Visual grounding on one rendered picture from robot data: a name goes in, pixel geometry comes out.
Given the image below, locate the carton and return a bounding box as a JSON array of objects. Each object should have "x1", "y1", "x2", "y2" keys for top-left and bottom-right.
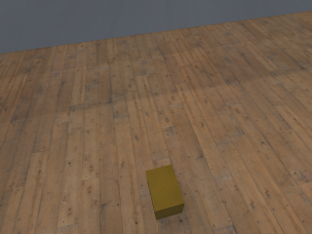
[{"x1": 145, "y1": 165, "x2": 185, "y2": 220}]

